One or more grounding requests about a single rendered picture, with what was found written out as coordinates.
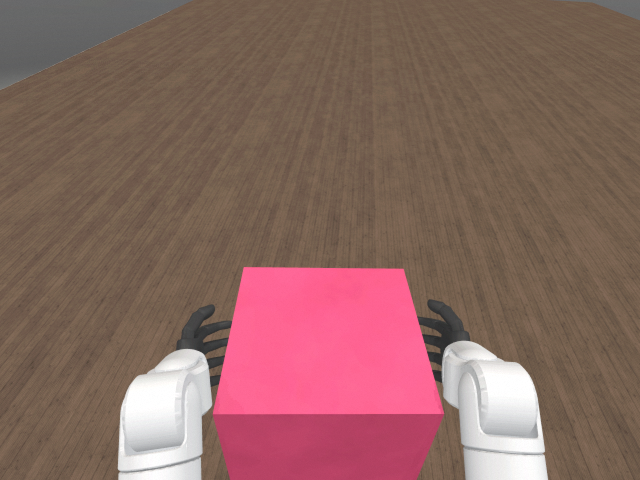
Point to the left robot hand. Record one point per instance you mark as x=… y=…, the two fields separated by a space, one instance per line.
x=193 y=335

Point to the right robot hand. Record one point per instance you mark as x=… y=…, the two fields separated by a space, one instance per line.
x=452 y=330

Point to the robot right forearm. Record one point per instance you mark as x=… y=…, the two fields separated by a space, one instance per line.
x=500 y=422

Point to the carton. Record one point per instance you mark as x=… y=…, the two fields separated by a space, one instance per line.
x=326 y=377

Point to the robot left forearm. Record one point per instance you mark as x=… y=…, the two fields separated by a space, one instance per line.
x=160 y=436

